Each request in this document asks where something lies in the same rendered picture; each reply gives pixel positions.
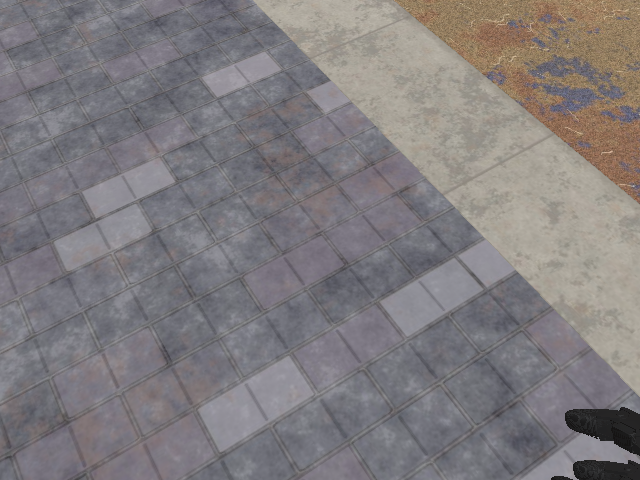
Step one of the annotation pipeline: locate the right robot hand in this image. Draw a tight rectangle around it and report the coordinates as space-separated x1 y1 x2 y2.
551 407 640 480

